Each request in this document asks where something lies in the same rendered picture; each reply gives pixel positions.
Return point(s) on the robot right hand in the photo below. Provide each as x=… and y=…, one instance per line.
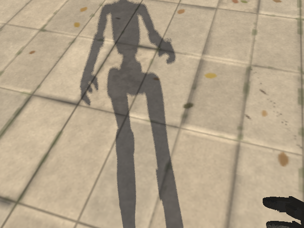
x=291, y=206

